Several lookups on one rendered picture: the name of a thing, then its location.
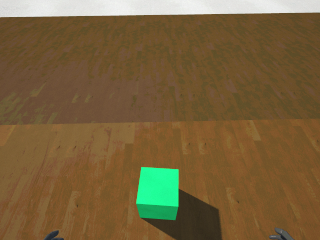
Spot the left robot hand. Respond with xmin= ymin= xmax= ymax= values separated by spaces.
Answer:
xmin=43 ymin=230 xmax=64 ymax=240

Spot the carton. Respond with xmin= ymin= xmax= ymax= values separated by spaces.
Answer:
xmin=136 ymin=167 xmax=179 ymax=220

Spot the right robot hand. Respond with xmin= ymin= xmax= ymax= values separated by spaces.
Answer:
xmin=269 ymin=227 xmax=294 ymax=240

